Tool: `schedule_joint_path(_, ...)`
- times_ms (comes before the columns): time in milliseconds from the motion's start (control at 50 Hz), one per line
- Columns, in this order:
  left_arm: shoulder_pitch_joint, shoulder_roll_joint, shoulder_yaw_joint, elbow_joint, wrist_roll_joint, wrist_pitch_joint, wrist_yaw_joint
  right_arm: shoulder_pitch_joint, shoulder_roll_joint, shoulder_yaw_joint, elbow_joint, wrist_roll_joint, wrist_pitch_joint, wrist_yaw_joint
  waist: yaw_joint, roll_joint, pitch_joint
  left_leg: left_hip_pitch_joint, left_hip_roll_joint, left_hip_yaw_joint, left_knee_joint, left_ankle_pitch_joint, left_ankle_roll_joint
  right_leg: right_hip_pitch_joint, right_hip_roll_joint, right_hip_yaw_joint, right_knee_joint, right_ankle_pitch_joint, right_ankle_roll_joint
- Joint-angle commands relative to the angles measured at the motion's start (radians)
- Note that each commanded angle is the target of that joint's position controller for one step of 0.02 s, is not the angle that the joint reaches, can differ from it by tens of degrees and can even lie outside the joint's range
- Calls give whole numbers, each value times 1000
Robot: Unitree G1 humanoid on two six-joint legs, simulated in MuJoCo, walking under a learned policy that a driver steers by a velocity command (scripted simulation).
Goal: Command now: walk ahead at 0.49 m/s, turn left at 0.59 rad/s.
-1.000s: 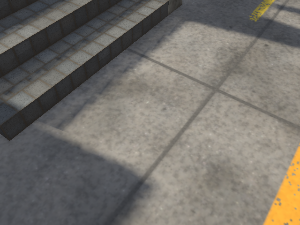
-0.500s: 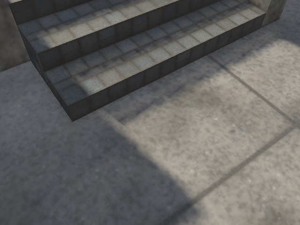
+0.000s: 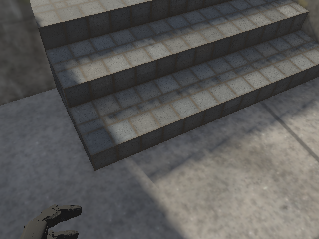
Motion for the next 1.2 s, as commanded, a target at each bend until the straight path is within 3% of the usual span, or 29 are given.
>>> schedule_joint_path(20,7,138,46,-67,-3,-30,-1,-25,-153,-39,-63,-4,7,-11,79,166,-15,-17,263,-222,48,489,98,157,19,-19,-40,-105,-39)
schedule_joint_path(40,130,167,62,-40,3,-33,6,-50,-133,-31,-79,-9,10,-7,140,158,-99,-48,203,-191,187,581,69,345,2,-19,-63,-95,-76)
schedule_joint_path(60,310,223,76,-24,15,-31,15,-76,-92,-12,-111,-26,9,0,218,87,-262,-193,138,-124,461,459,32,643,-155,124,-25,-139,-145)
schedule_joint_path(80,418,284,96,11,21,-17,14,96,-3,15,-121,0,-4,7,149,-268,-420,-581,-8,-18,795,-96,-43,1032,-387,590,-87,-331,-311)
schedule_joint_path(100,408,185,75,9,3,-14,8,124,-88,5,-90,19,-9,4,156,-231,-374,-710,56,-52,952,-191,-43,1004,-416,736,-165,-513,-298)
schedule_joint_path(120,355,122,59,-1,-4,-9,10,20,-151,-11,-93,20,-7,4,175,-97,-218,-744,93,-40,986,-98,-47,859,-373,579,-185,-495,-249)
schedule_joint_path(140,298,110,52,-4,2,-1,8,-51,-144,-10,-109,7,-6,2,155,6,-123,-710,133,4,962,-20,-53,705,-329,438,-202,-367,-224)
schedule_joint_path(180,262,92,41,15,14,3,0,-116,-109,-10,-137,-18,-12,10,104,1,-28,-643,184,35,857,39,-49,507,-242,295,-256,-190,-220)
schedule_joint_path(240,277,100,43,35,-5,1,-7,-114,-54,5,-145,-24,-14,15,77,-33,-20,-591,202,102,704,46,-61,431,-196,208,-308,-58,-254)
schedule_joint_path(340,319,172,62,47,-25,21,8,-299,-35,27,-200,-26,-39,23,121,-33,1,-496,171,142,331,267,-94,363,-156,118,-321,-50,-232)
schedule_joint_path(360,391,139,57,97,24,33,-9,-310,-22,38,-209,-94,-12,52,120,-44,8,-433,145,213,314,279,-104,326,-120,76,-294,-3,-194)
schedule_joint_path(440,402,173,72,91,18,49,-19,-316,-76,22,-228,-68,-4,51,106,-77,-11,-304,127,185,209,246,-99,339,-157,157,-205,-46,-150)
schedule_joint_path(480,403,167,73,89,18,52,-11,-207,-110,8,-193,-75,-23,31,54,-16,-43,-124,125,172,94,208,-75,315,-120,169,-64,-106,-121)
schedule_joint_path(500,402,115,58,77,12,48,-11,-100,-159,-6,-181,-97,-39,16,3,84,-121,23,255,44,31,113,-44,255,-44,116,150,-185,-96)
schedule_joint_path(520,428,11,33,36,-1,46,-6,-1,-243,-19,-185,-119,-40,4,-14,274,-216,224,514,-248,-42,-4,-2,56,53,-2,422,-524,-64)
schedule_joint_path(540,487,73,46,26,-3,61,0,7,-283,-42,-161,-90,-19,2,16,377,-233,201,583,-501,-124,-147,87,-96,73,-40,579,-624,-75)
schedule_joint_path(560,453,121,58,55,13,79,0,-52,-178,-18,-176,-77,-17,10,32,213,-124,115,522,-408,-139,-231,82,-114,8,7,649,-550,-88)
schedule_joint_path(620,374,86,59,58,30,98,-24,-131,-76,10,-161,-65,-30,13,77,168,-5,-40,394,-73,-180,140,44,-58,-51,-14,610,-394,-57)
schedule_joint_path(680,325,56,52,43,39,115,-36,-88,-83,2,-125,-54,-53,14,89,145,-14,-27,382,56,-184,389,57,-77,-57,-28,631,-314,-41)
schedule_joint_path(800,128,32,32,-28,41,122,-65,-27,-93,-8,-61,-52,-52,13,65,132,41,5,382,221,-219,442,70,-155,-79,-56,455,-154,-22)
schedule_joint_path(920,-13,43,21,-88,47,120,-76,16,-141,-24,-10,-53,-36,8,41,135,76,32,392,351,-157,557,24,-5,-42,-168,191,-195,-84)
schedule_joint_path(960,9,56,27,-89,51,119,-67,23,-169,-30,5,-54,-21,3,57,147,44,80,395,389,-28,825,9,72,13,-207,146,-288,-123)
schedule_joint_path(1000,210,86,48,-33,60,102,-48,18,-190,-30,9,-47,-3,0,151,113,-87,50,367,434,312,963,-10,326,102,-226,47,-285,-177)
schedule_joint_path(1020,384,152,74,18,70,94,-31,20,-172,-23,-15,-52,-1,-1,217,31,-201,-150,340,433,589,694,-40,596,11,-75,23,-336,-216)
schedule_joint_path(1040,371,295,105,2,54,96,-14,58,-44,6,-92,-54,-6,19,146,-238,-273,-603,174,410,928,-165,-104,898,-304,440,-36,-342,-339)
schedule_joint_path(1060,427,289,106,-14,25,108,-4,-31,-125,-8,-101,-58,-12,20,211,-101,-330,-698,134,203,1026,-173,-96,898,-362,660,-179,-323,-362)
schedule_joint_path(1100,316,163,71,6,22,104,8,-77,-94,6,-81,-33,-22,24,138,17,-88,-669,229,184,911,46,-68,638,-293,338,-200,-93,-286)
schedule_joint_path(1140,243,94,43,7,22,80,9,-12,-76,11,-34,-57,4,21,67,7,-58,-519,249,182,840,66,-72,489,-215,169,-236,131,-229)
schedule_joint_path(1200,275,93,36,44,19,47,1,18,-68,4,3,-56,37,34,44,9,-49,-479,223,183,816,110,-68,445,-181,39,-265,307,-196)
Velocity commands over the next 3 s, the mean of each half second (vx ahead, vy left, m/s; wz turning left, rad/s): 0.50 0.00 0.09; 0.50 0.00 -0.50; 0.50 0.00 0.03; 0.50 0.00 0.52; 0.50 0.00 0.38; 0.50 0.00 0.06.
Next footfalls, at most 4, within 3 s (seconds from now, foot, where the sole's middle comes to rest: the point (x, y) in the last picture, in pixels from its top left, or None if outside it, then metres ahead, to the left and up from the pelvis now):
0.06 right None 0.22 -0.12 -0.77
0.50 left None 0.40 0.12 -0.77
1.02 right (181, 203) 0.61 -0.15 -0.77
1.66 left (167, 110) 1.04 -0.12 -0.64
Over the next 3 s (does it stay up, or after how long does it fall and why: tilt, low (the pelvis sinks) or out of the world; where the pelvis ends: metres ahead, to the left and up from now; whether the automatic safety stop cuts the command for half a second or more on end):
stays up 1.71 -0.08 0.36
